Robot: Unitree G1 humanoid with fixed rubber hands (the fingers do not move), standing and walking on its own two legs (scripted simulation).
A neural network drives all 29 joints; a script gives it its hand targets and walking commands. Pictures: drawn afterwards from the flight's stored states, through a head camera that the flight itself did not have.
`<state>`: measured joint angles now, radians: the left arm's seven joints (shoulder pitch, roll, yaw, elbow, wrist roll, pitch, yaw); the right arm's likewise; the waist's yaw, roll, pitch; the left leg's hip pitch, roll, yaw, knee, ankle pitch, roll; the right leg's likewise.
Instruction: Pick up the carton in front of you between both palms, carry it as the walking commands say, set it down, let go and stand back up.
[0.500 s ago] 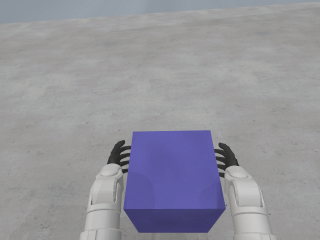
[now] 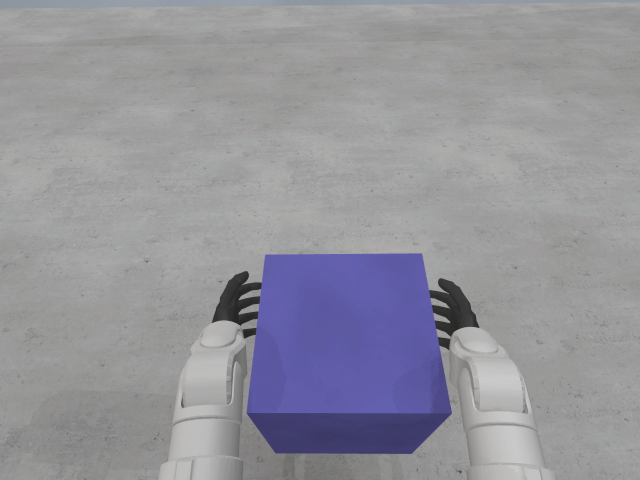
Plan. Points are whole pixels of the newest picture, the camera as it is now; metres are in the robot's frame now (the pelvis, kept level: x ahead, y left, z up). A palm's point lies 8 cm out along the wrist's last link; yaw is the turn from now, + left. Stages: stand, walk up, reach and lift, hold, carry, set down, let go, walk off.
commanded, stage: carry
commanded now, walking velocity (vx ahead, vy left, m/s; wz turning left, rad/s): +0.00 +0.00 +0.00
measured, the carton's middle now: (343, 360) +0.29 +0.00 -0.05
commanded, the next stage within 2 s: none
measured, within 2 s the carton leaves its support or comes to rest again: neither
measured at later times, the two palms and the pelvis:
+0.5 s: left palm (245, 226) +0.45 +0.15 +0.05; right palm (440, 234) +0.45 -0.14 +0.04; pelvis +0.16 +0.00 +0.01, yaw +2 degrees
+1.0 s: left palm (239, 236) +0.44 +0.16 +0.04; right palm (434, 241) +0.44 -0.14 +0.04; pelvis +0.16 +0.00 +0.00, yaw +2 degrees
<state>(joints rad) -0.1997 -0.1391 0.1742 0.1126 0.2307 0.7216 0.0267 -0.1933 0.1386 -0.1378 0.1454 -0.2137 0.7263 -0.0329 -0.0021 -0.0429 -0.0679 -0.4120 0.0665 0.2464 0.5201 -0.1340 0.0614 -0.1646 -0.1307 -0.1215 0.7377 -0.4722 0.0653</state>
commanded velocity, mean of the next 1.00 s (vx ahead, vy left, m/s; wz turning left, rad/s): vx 0.00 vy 0.00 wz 0.00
